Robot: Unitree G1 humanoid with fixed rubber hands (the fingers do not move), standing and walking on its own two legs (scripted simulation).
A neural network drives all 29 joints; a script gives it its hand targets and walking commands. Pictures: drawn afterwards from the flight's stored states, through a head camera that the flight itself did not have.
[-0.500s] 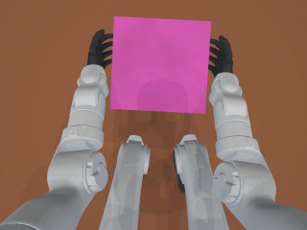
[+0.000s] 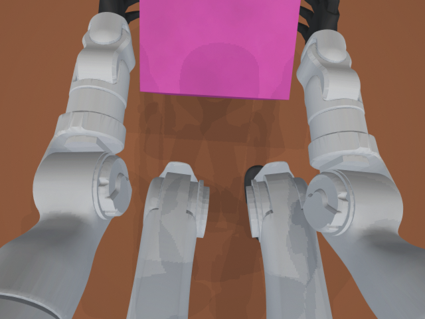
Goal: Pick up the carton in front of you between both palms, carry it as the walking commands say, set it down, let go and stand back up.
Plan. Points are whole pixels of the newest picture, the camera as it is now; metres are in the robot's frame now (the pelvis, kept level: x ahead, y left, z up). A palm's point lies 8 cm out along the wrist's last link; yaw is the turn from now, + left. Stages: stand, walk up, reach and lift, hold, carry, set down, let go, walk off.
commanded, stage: set down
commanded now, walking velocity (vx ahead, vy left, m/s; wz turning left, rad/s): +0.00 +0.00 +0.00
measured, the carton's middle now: (216, 39) +0.53 +0.02 -0.24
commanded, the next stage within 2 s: none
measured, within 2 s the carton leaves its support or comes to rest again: rests again in 0.56 s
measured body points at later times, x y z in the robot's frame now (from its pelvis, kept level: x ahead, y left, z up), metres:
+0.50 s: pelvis +0.00 -0.01 -0.02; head +0.35 +0.01 +0.26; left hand +0.52 +0.17 -0.19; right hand +0.52 -0.14 -0.19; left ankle +0.10 +0.10 -0.36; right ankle +0.12 -0.12 -0.36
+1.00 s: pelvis +0.00 -0.01 -0.04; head +0.34 +0.03 +0.24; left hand +0.54 +0.16 -0.20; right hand +0.53 -0.15 -0.20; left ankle +0.10 +0.10 -0.36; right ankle +0.12 -0.12 -0.36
